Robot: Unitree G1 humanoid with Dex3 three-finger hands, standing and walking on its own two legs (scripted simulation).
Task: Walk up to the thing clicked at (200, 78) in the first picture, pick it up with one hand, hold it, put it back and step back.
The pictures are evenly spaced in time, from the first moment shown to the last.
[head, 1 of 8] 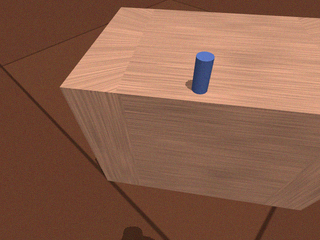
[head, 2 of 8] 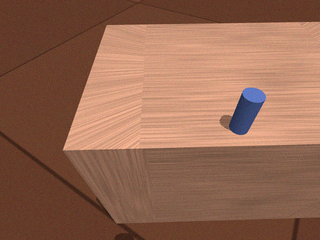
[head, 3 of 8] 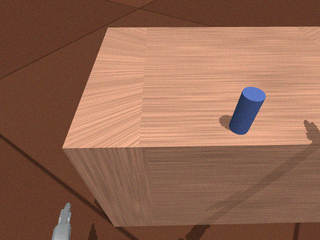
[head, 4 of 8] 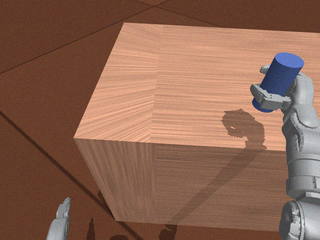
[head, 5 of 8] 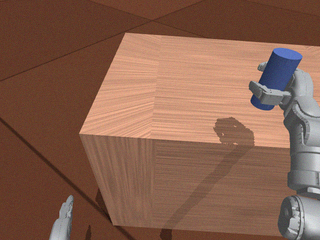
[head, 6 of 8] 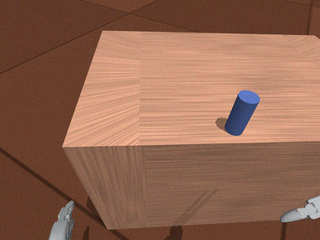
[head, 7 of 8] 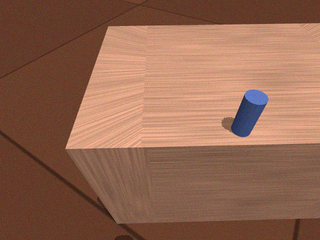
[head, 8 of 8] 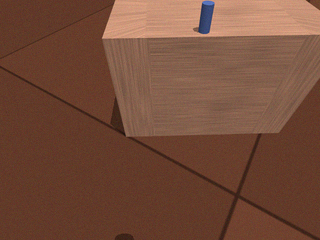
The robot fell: no
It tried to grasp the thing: yes
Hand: right
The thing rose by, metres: 0.25
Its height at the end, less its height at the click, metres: +0.00
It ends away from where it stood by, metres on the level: 0.01
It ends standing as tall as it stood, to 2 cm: yes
